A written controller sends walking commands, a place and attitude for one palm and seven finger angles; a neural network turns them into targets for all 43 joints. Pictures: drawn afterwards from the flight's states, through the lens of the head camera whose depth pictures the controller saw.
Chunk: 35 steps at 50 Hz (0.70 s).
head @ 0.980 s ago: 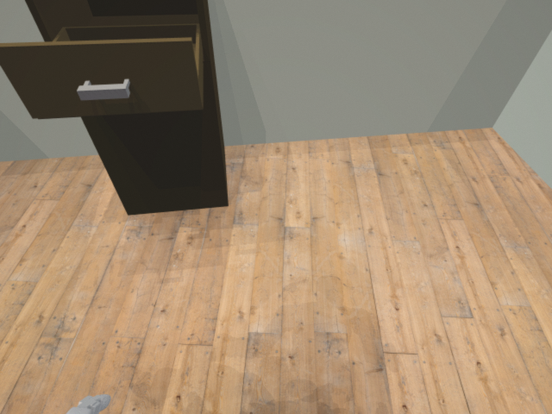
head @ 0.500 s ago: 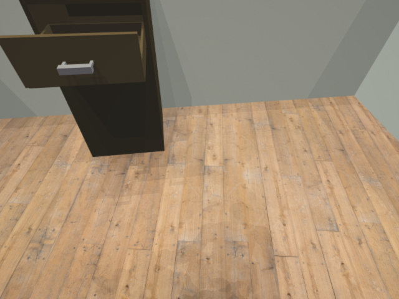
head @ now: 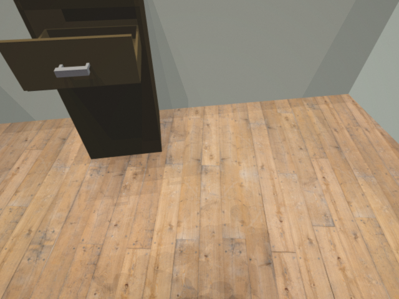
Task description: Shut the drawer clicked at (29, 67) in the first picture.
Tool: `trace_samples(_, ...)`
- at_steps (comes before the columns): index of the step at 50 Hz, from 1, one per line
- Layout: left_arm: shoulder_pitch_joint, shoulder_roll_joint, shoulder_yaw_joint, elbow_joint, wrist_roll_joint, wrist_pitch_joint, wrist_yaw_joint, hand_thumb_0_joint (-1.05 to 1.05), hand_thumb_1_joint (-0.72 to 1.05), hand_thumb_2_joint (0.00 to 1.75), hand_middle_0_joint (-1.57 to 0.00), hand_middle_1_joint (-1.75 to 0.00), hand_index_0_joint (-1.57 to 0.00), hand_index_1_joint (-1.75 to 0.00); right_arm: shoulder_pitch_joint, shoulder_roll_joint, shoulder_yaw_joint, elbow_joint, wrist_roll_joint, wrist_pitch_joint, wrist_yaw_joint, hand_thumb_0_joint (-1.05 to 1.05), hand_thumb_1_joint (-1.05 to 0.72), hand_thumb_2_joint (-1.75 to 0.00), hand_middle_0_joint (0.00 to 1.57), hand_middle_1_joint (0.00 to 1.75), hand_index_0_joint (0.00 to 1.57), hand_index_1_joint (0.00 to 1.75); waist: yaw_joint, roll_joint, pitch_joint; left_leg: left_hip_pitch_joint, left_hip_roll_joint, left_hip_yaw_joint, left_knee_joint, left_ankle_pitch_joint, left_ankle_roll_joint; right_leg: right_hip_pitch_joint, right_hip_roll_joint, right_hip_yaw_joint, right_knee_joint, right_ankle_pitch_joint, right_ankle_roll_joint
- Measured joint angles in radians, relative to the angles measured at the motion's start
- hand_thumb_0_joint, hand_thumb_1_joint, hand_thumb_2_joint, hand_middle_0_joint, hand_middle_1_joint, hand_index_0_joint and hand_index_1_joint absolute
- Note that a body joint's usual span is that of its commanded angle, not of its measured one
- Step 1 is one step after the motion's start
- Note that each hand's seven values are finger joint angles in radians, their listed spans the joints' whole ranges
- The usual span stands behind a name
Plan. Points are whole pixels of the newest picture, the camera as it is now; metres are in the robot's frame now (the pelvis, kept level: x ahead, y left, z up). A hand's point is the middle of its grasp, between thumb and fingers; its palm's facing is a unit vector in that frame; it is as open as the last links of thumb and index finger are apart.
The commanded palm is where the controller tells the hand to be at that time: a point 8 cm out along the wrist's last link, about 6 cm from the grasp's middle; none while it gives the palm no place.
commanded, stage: stand and wait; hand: left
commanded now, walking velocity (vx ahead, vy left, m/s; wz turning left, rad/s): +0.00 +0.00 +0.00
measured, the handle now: (73, 68) +0.81 +0.49 +0.05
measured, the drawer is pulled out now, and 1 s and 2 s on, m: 0.30 0.30 0.30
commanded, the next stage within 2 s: look at it before walking up in 0.06 s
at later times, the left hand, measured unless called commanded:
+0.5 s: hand out of the picture +0.08 +0.24 -0.16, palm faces -0.03 -0.94 -0.33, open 7.4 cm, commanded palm none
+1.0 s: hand out of the picture +0.07 +0.24 -0.17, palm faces +0.05 -0.95 -0.31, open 7.4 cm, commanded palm none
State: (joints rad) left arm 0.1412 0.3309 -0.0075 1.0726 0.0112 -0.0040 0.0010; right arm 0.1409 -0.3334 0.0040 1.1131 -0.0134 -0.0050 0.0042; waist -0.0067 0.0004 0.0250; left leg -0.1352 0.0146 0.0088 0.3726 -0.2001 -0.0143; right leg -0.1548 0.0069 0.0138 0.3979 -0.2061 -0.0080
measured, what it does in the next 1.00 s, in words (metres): stands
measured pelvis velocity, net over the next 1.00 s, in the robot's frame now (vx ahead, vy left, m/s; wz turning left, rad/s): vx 0.00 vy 0.00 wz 0.07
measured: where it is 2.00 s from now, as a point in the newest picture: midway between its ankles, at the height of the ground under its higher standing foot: outside the picture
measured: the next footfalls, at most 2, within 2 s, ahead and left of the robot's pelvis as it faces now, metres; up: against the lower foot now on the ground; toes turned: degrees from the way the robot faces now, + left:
right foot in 1.74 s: +0.36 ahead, +0.02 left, +0.00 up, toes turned +18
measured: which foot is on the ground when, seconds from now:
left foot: down 0.00-1.00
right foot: down 0.00-1.00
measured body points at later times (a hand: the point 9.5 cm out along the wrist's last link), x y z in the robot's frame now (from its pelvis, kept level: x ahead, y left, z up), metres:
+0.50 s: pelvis +0.01 +0.00 +0.00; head +0.01 +0.00 +0.45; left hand +0.08 +0.29 -0.13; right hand +0.07 -0.29 -0.13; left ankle +0.00 +0.13 -0.74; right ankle +0.01 -0.11 -0.74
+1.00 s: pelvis +0.00 +0.00 -0.01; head +0.01 +0.00 +0.44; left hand +0.07 +0.28 -0.14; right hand +0.08 -0.27 -0.15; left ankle +0.00 +0.13 -0.74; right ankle +0.01 -0.11 -0.75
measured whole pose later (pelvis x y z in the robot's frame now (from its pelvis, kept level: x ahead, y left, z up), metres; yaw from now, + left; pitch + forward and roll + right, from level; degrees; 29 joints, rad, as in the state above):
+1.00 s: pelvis +0.00 +0.00 -0.01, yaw +4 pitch -1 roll +0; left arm 0.14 0.29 0.01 1.01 0.01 0.02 0.02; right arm 0.15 -0.30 -0.01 1.06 -0.01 0.03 0.01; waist -0.01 0.00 0.04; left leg -0.24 -0.01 -0.05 0.50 -0.25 -0.01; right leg -0.22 -0.02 -0.04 0.49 -0.26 0.00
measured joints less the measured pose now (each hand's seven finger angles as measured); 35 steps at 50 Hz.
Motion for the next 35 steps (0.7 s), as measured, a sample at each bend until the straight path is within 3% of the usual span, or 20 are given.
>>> trace_samples(35,0.001,0.004,0.002,0.01,0.001,-0.006,0.001,0.01,0.91,0.9,-0.21,-0.3,-0.2,-0.3,-0.025,0.002,0.0,-0.001,0.002,-0.007,-0.003,0.0,-0.91,-0.9,0.2,0.3,0.2,0.3,0.006,-0.006,-0.004,0.014,0.001,0.004,-0.017,-0.003,0.001,0.014,0.001,0.004,-0.02,0.0,0.002)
